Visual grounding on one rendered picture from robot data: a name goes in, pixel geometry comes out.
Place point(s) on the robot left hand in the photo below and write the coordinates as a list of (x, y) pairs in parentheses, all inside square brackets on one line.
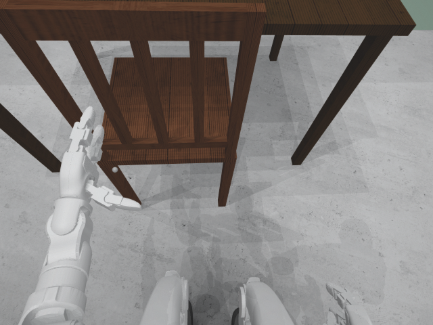
[(79, 164)]

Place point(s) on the robot right hand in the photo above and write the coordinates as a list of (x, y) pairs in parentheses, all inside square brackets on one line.
[(355, 314)]

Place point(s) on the chair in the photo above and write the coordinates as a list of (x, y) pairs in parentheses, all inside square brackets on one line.
[(157, 110)]

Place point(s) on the table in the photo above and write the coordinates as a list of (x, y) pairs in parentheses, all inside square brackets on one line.
[(378, 20)]

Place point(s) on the left robot forearm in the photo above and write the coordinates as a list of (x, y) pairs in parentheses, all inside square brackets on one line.
[(60, 292)]

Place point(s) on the right robot shin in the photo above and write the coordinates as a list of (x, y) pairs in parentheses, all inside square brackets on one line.
[(240, 320)]

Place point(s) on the left robot thigh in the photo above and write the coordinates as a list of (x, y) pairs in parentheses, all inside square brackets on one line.
[(168, 298)]

